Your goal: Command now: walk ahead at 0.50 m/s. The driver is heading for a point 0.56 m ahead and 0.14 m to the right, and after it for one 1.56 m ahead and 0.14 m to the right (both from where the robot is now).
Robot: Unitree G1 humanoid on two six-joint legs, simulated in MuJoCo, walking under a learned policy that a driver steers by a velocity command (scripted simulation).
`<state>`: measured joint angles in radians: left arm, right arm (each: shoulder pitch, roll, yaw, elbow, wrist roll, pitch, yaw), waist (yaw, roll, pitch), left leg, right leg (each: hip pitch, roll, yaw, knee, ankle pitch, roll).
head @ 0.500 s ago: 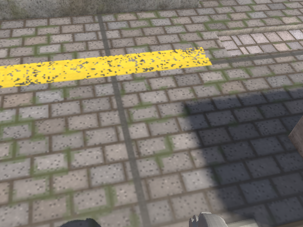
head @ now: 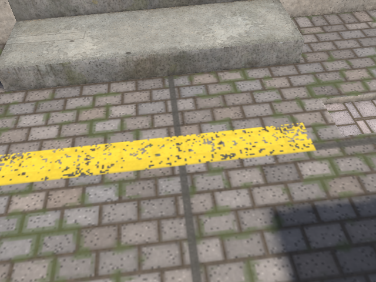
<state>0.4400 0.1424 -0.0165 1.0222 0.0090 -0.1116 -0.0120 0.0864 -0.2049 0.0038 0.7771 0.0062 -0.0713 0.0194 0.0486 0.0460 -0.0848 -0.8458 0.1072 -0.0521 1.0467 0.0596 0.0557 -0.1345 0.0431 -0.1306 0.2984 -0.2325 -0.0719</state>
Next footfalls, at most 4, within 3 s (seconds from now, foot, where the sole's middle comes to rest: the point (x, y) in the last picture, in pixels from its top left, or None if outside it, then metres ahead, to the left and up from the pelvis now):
0.24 left None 0.32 0.15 -0.78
0.74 right None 0.55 -0.08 -0.78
1.20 left None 0.52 0.18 -0.78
1.56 right None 0.34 -0.02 -0.78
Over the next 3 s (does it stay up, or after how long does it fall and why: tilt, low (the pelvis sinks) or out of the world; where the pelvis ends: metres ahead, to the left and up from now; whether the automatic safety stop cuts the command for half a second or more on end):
stays up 0.83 0.14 -0.01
